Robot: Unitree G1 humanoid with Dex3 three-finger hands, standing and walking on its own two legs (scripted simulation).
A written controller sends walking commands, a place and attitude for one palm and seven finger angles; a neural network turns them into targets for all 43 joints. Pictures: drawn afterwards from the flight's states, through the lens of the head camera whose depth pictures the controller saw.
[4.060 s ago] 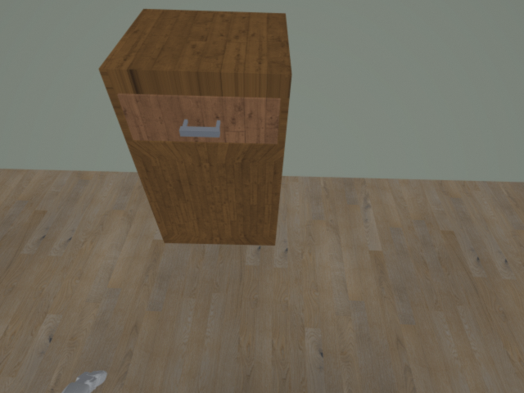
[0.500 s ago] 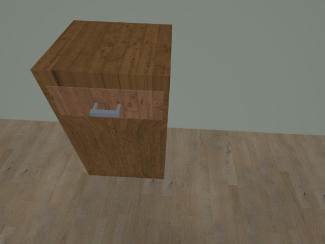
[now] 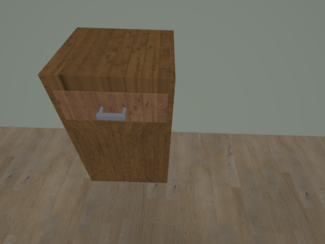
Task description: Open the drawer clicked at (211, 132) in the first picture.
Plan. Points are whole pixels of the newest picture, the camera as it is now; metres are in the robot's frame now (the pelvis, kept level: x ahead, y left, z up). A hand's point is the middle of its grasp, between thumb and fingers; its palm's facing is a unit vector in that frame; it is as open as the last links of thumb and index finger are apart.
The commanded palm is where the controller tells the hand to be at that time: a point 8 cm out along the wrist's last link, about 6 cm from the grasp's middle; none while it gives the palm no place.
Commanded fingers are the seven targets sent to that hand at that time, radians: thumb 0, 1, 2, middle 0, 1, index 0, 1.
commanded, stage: look again from close up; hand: left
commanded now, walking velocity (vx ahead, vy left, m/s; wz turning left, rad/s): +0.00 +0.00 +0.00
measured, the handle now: (111, 113) +0.62 +0.24 -0.09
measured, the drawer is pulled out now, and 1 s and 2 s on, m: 0.00 0.00 0.00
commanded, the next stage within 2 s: shuffle to correct the standing spot in 0.28 s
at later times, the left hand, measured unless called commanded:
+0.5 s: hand out of the picture -0.02 +0.19 -0.17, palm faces +0.03 -0.99 -0.15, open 7.4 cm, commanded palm none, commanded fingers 0.00 0.90 0.90 -0.20 -0.30 -0.20 -0.30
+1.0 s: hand out of the picture +0.05 +0.17 -0.18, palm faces +0.06 -0.99 -0.11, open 7.4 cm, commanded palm none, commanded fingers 0.00 0.90 0.90 -0.20 -0.30 -0.20 -0.30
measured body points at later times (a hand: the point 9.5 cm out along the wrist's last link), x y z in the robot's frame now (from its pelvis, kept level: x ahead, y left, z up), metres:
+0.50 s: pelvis +0.00 +0.03 +0.00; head +0.00 +0.03 +0.45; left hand -0.02 +0.24 -0.16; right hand -0.02 -0.18 -0.16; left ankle +0.00 +0.11 -0.74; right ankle +0.03 -0.10 -0.74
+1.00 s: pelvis +0.09 +0.02 +0.00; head +0.10 +0.04 +0.45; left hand +0.05 +0.23 -0.17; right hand +0.08 -0.19 -0.15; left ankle +0.03 +0.09 -0.74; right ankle +0.06 -0.10 -0.67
